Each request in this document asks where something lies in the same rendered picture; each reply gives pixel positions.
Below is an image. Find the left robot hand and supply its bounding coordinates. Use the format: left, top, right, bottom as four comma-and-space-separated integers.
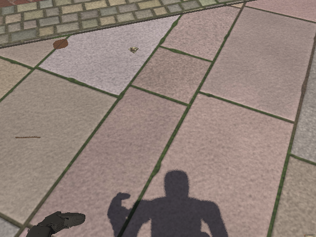
26, 211, 86, 237

